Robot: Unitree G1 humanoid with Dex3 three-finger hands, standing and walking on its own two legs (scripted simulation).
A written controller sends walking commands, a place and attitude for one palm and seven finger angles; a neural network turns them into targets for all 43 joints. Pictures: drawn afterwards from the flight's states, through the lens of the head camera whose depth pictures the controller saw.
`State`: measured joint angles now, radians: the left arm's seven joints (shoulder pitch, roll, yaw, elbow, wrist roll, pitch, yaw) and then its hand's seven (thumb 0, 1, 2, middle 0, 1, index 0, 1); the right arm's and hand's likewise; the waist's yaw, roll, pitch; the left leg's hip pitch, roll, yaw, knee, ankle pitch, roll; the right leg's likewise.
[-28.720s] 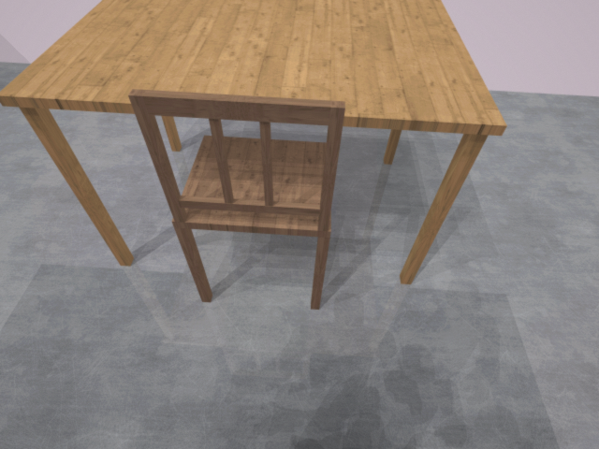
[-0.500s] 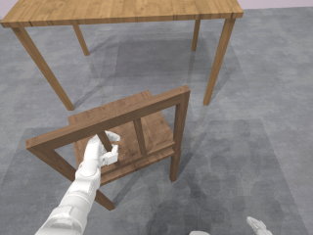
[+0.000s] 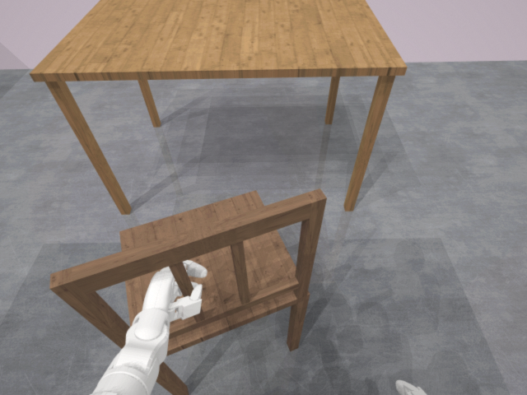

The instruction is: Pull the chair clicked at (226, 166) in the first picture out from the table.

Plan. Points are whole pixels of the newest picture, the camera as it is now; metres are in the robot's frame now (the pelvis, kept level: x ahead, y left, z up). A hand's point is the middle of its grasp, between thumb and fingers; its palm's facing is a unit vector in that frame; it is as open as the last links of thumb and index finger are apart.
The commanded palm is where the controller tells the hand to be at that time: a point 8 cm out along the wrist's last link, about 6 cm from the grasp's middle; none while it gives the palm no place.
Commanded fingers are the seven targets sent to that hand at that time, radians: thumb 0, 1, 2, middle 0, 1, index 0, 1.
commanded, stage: stop walking, hand still on the chair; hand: left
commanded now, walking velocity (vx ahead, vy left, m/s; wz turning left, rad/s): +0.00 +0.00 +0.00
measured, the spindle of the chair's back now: (188, 292) +0.31 +0.16 -0.09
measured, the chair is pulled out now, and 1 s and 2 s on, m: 0.60 0.60 0.60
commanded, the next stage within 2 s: open the thumb and straighten the fingers in 0.26 s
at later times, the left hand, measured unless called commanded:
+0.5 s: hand (191, 296) +0.29 +0.14 -0.05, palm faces +0.01 -0.98 -0.18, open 5.8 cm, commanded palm +0.26 +0.19 -0.03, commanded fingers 0.00 -0.07 0.43 -0.50 -1.45 -0.50 -1.45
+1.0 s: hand (176, 287) +0.30 +0.17 -0.05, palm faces +0.03 -0.98 -0.21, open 16.2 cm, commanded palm +0.28 +0.21 -0.02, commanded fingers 0.00 -0.55 0.20 0.00 0.00 0.00 0.00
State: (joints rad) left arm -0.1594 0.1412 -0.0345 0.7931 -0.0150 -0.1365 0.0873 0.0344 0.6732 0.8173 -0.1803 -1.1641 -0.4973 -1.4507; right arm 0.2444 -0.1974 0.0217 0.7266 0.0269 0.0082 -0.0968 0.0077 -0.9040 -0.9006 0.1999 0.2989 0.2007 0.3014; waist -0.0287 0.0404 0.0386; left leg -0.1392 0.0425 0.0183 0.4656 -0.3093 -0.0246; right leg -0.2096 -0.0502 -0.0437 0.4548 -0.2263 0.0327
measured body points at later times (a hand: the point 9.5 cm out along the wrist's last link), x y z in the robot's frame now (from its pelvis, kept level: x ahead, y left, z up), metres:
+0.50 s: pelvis -0.01 -0.01 +0.00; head +0.02 +0.00 +0.45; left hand +0.28 +0.19 -0.04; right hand +0.11 -0.26 -0.11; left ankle -0.04 +0.13 -0.74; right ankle +0.01 -0.14 -0.74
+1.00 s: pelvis +0.01 +0.00 -0.02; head +0.05 -0.01 +0.43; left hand +0.30 +0.22 -0.03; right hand +0.15 -0.25 -0.12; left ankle -0.04 +0.13 -0.74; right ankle +0.01 -0.14 -0.74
